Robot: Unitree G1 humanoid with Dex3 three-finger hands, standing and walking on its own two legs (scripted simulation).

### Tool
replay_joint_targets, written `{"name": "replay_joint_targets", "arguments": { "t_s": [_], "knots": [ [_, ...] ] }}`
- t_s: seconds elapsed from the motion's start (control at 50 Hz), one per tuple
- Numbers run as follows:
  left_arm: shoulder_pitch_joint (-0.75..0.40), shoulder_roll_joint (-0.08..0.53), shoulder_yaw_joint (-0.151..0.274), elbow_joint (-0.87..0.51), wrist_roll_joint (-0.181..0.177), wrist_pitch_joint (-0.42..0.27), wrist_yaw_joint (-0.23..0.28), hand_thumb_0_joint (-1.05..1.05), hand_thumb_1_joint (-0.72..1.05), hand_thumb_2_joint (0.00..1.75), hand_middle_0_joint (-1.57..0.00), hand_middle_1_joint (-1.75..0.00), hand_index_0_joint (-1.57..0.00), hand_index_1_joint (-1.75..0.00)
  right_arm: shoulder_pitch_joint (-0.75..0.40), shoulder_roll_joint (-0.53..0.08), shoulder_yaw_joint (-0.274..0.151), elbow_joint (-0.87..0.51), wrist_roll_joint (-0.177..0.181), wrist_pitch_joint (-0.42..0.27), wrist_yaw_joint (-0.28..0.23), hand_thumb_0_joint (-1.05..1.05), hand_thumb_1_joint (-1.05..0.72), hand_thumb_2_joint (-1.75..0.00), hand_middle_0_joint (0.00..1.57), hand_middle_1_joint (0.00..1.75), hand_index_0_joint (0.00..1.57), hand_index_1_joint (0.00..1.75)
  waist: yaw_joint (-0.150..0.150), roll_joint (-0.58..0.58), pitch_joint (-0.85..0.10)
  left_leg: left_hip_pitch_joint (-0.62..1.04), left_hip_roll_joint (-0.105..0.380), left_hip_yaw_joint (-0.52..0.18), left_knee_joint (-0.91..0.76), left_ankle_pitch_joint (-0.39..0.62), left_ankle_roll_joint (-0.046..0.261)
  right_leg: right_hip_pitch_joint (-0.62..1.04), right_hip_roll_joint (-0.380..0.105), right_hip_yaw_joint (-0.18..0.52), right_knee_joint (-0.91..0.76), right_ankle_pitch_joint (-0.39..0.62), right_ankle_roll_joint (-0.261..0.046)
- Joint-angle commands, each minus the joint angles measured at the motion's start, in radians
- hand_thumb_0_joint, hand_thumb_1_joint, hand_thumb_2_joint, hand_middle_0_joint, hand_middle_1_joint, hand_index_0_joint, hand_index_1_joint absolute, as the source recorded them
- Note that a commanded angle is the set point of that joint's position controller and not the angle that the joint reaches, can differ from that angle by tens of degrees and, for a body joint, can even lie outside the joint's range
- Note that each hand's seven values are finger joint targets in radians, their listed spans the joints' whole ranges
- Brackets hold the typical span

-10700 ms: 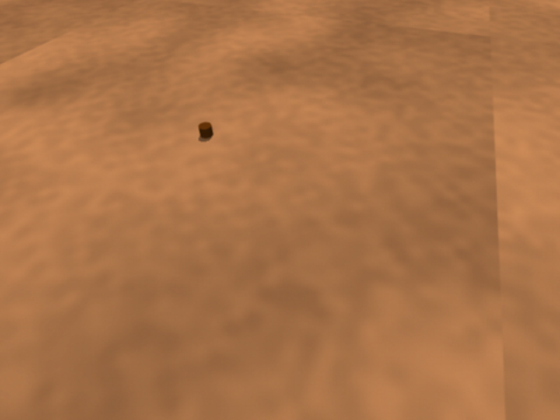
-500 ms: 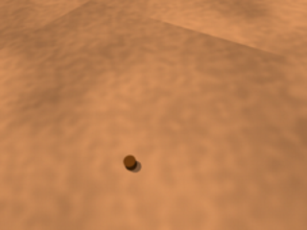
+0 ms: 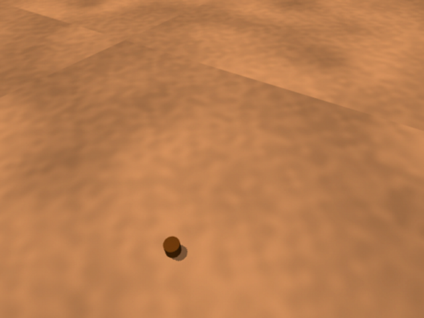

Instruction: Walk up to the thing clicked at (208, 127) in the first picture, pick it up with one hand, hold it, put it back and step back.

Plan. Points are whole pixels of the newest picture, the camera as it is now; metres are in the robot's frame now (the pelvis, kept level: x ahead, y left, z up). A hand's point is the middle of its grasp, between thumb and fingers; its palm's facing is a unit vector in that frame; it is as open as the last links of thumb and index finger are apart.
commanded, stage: walk up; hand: left
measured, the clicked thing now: (172, 247) +0.61 +0.27 -0.74
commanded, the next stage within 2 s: stand in 0.62 s
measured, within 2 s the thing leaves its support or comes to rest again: neither
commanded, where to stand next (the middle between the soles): +0.21 +0.03 m, yaw -4 degrees
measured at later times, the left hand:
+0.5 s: hand out of the picture +0.13 +0.26 -0.14, palm faces -0.04 -0.94 -0.35, open 7.4 cm
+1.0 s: hand out of the picture +0.09 +0.25 -0.15, palm faces -0.05 -0.94 -0.35, open 7.4 cm
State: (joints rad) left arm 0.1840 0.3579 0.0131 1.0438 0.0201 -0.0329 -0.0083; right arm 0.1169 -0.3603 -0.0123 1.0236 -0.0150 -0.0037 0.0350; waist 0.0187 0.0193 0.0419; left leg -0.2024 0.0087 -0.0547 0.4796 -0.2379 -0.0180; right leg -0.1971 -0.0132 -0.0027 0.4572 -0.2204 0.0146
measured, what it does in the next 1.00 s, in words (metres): stands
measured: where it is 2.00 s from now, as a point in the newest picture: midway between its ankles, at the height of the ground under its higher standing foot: outside the picture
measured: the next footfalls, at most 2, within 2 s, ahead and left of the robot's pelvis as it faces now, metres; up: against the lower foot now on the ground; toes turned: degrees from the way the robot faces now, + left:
none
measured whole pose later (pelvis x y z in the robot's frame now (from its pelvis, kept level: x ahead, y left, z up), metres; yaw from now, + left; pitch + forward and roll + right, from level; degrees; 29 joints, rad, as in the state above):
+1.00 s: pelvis +0.02 +0.00 +0.01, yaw -1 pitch -2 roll +0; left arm 0.11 0.35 0.00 1.14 0.01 -0.01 0.00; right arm 0.08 -0.35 0.00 1.14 -0.01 -0.01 0.01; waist 0.00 0.00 0.06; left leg -0.09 0.00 -0.03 0.31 -0.18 -0.02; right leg -0.12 -0.02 0.02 0.33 -0.18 0.02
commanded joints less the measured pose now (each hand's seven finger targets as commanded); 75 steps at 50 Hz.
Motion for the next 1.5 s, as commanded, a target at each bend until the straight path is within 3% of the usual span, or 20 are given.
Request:
{"name": "replay_joint_targets", "arguments": {
  "t_s": [0.0, 0.06, 0.16, 0.34, 0.58, 0.62, 0.68, 0.78, 0.86, 1.02, 1.2, 1.3, 1.44, 1.48],
  "knots": [
    [-0.096, 0.222, 0.051, -0.058, -0.008, -0.035, 0.011, 0.00, 0.90, 0.90, -0.20, -0.30, -0.20, -0.30, -0.057, -0.190, -0.044, -0.041, 0.004, -0.024, -0.020, 0.00, -0.90, -0.90, 0.20, 0.30, 0.20, 0.30, -0.017, -0.018, -0.058, 0.002, 0.075, -0.077, -0.124, -0.014, 0.050, 0.020, -0.111, 0.133, -0.146, -0.023, -0.054],
    [-0.099, 0.218, 0.046, -0.041, -0.011, -0.031, 0.013, 0.00, 0.90, 0.90, -0.20, -0.30, -0.20, -0.30, -0.061, -0.196, -0.042, -0.024, 0.007, -0.027, -0.024, 0.00, -0.90, -0.90, 0.20, 0.30, 0.20, 0.30, -0.011, -0.020, -0.097, 0.015, 0.090, -0.079, -0.133, 0.089, 0.052, 0.085, -0.103, 0.101, -0.117, 0.108, -0.047],
    [-0.107, 0.219, 0.042, -0.012, -0.017, -0.022, 0.017, 0.00, 0.90, 0.90, -0.20, -0.30, -0.20, -0.30, -0.055, -0.200, -0.041, 0.006, 0.011, -0.024, -0.030, 0.00, -0.90, -0.90, 0.20, 0.30, 0.20, 0.30, -0.007, -0.030, -0.108, 0.046, 0.095, -0.068, -0.137, 0.203, 0.052, 0.122, -0.106, 0.086, -0.114, 0.197, -0.039],
    [-0.133, 0.210, 0.035, 0.020, -0.018, -0.010, 0.019, 0.00, 0.90, 0.90, -0.20, -0.30, -0.20, -0.30, -0.064, -0.196, -0.043, 0.039, 0.008, -0.020, -0.034, 0.00, -0.90, -0.90, 0.20, 0.30, 0.20, 0.30, -0.008, 0.003, -0.060, 0.040, 0.102, -0.068, -0.180, 0.182, 0.050, 0.114, -0.099, 0.079, -0.132, 0.165, -0.033],
    [-0.164, 0.210, 0.035, 0.029, -0.010, -0.012, 0.021, 0.00, 0.90, 0.90, -0.20, -0.30, -0.20, -0.30, -0.082, -0.196, -0.051, 0.041, 0.006, -0.017, -0.034, 0.00, -0.90, -0.90, 0.20, 0.30, 0.20, 0.30, -0.020, -0.001, -0.080, 0.085, 0.098, -0.042, -0.182, 0.197, 0.044, 0.105, -0.105, 0.083, -0.143, 0.199, -0.028],
    [-0.151, 0.202, 0.028, 0.036, -0.013, -0.002, 0.018, 0.00, 0.90, 0.90, -0.20, -0.30, -0.20, -0.30, -0.085, -0.194, -0.041, 0.048, 0.005, -0.026, -0.037, 0.00, -0.90, -0.90, 0.20, 0.30, 0.20, 0.30, -0.018, -0.015, -0.045, 0.071, 0.112, -0.069, -0.226, 0.145, 0.034, 0.075, -0.100, 0.091, -0.158, 0.114, -0.025],
    [-0.145, 0.200, 0.026, 0.034, -0.012, -0.006, 0.017, 0.00, 0.90, 0.90, -0.20, -0.30, -0.20, -0.30, -0.094, -0.195, -0.041, 0.048, 0.008, -0.030, -0.037, 0.00, -0.90, -0.90, 0.20, 0.30, 0.20, 0.30, -0.020, -0.026, -0.070, 0.104, 0.113, -0.059, -0.205, 0.230, 0.033, 0.087, -0.108, 0.091, -0.159, 0.183, -0.024],
    [-0.137, 0.206, 0.027, 0.033, -0.015, -0.005, 0.016, 0.00, 0.90, 0.90, -0.20, -0.30, -0.20, -0.30, -0.090, -0.201, -0.037, 0.054, 0.009, -0.031, -0.040, 0.00, -0.90, -0.90, 0.20, 0.30, 0.20, 0.30, -0.021, 0.000, -0.101, 0.112, 0.110, -0.047, -0.205, 0.232, 0.032, 0.115, -0.112, 0.094, -0.157, 0.206, -0.026],
    [-0.128, 0.211, 0.026, 0.034, -0.014, -0.007, 0.017, 0.00, 0.90, 0.90, -0.20, -0.30, -0.20, -0.30, -0.080, -0.197, -0.034, 0.058, 0.011, -0.031, -0.040, 0.00, -0.90, -0.90, 0.20, 0.30, 0.20, 0.30, -0.026, -0.017, -0.118, 0.140, 0.116, -0.044, -0.192, 0.303, 0.031, 0.123, -0.116, 0.092, -0.150, 0.272, -0.028],
    [-0.112, 0.207, 0.025, 0.041, -0.014, 0.001, 0.016, 0.00, 0.90, 0.90, -0.20, -0.30, -0.20, -0.30, -0.079, -0.199, -0.029, 0.062, 0.011, -0.026, -0.040, 0.00, -0.90, -0.90, 0.20, 0.30, 0.20, 0.30, -0.023, -0.018, -0.052, 0.101, 0.106, -0.045, -0.214, 0.164, 0.028, 0.077, -0.108, 0.094, -0.179, 0.146, -0.028],
    [-0.110, 0.219, 0.028, 0.034, -0.015, -0.003, 0.016, 0.00, 0.90, 0.90, -0.20, -0.30, -0.20, -0.30, -0.067, -0.192, -0.027, 0.062, 0.007, -0.024, -0.037, 0.00, -0.90, -0.90, 0.20, 0.30, 0.20, 0.30, -0.021, -0.018, -0.055, 0.096, 0.106, -0.046, -0.210, 0.150, 0.025, 0.079, -0.111, 0.104, -0.185, 0.138, -0.032],
    [-0.114, 0.216, 0.029, 0.030, -0.013, -0.005, 0.018, 0.00, 0.90, 0.90, -0.20, -0.30, -0.20, -0.30, -0.063, -0.196, -0.028, 0.058, 0.009, -0.026, -0.038, 0.00, -0.90, -0.90, 0.20, 0.30, 0.20, 0.30, -0.022, -0.026, -0.072, 0.104, 0.113, -0.049, -0.203, 0.215, 0.025, 0.106, -0.111, 0.097, -0.174, 0.207, -0.034],
    [-0.111, 0.216, 0.029, 0.030, -0.015, 0.003, 0.013, 0.00, 0.90, 0.90, -0.20, -0.30, -0.20, -0.30, -0.047, -0.201, -0.026, 0.064, 0.007, -0.024, -0.039, 0.00, -0.90, -0.90, 0.20, 0.30, 0.20, 0.30, -0.021, -0.013, -0.042, 0.081, 0.106, -0.045, -0.218, 0.098, 0.026, 0.068, -0.107, 0.109, -0.196, 0.078, -0.035],
    [-0.103, 0.213, 0.028, 0.031, -0.012, 0.002, 0.014, 0.00, 0.90, 0.90, -0.20, -0.30, -0.20, -0.30, -0.052, -0.202, -0.028, 0.061, 0.007, -0.023, -0.038, 0.00, -0.90, -0.90, 0.20, 0.30, 0.20, 0.30, -0.017, -0.024, -0.042, 0.086, 0.109, -0.049, -0.209, 0.113, 0.027, 0.064, -0.106, 0.105, -0.198, 0.079, -0.033]
  ]
}}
